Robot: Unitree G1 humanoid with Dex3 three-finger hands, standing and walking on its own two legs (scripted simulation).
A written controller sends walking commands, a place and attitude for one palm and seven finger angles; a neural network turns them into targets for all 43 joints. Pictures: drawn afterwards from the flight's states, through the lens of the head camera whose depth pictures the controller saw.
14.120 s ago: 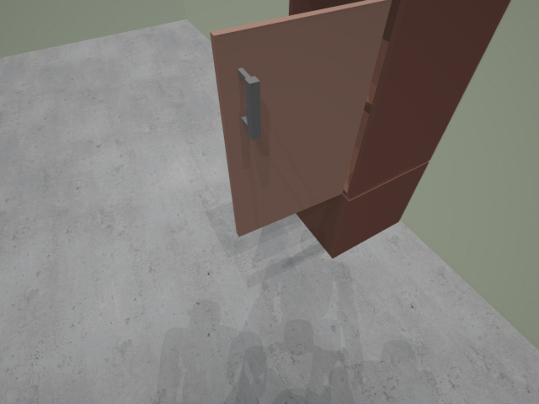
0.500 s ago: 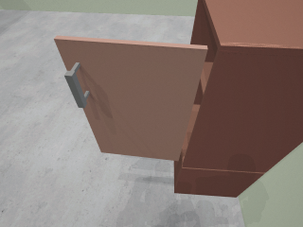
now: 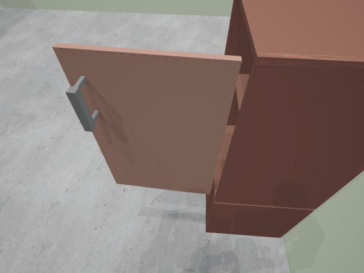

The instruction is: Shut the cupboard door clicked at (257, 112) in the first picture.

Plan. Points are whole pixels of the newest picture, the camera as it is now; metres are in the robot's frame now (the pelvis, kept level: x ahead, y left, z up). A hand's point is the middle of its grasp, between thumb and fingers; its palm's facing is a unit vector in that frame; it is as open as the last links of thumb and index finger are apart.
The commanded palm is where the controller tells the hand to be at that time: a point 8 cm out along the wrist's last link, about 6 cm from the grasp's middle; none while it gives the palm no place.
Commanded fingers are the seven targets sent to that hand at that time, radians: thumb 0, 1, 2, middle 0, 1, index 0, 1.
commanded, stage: look again from close up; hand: left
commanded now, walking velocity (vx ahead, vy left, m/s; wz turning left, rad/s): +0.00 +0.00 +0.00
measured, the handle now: (85, 104) +0.45 +0.26 +0.12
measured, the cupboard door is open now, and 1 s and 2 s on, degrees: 87 87 87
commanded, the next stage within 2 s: raise the hand and make a fist in 0.52 s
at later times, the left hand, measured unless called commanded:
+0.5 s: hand out of the picture -0.01 +0.16 -0.17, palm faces +0.01 -0.98 -0.19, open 7.4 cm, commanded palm none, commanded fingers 0.00 0.90 0.90 -0.20 -0.30 -0.20 -0.30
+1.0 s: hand (121, 271) +0.13 +0.13 -0.02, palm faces -0.12 -0.99 +0.04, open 6.3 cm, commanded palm +0.10 +0.21 -0.03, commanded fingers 0.00 0.90 0.90 -0.55 -0.68 -0.55 -0.68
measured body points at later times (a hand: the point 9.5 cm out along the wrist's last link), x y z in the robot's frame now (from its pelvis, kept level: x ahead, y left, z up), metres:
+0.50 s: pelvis +0.00 -0.01 +0.00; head +0.02 -0.01 +0.45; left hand -0.01 +0.21 -0.16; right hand +0.00 -0.22 -0.16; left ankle -0.03 +0.10 -0.74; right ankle -0.04 -0.09 -0.74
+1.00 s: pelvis -0.06 -0.02 -0.05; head -0.04 +0.00 +0.40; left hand +0.14 +0.18 -0.02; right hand +0.16 -0.26 -0.09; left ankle -0.03 +0.10 -0.74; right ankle -0.04 -0.09 -0.74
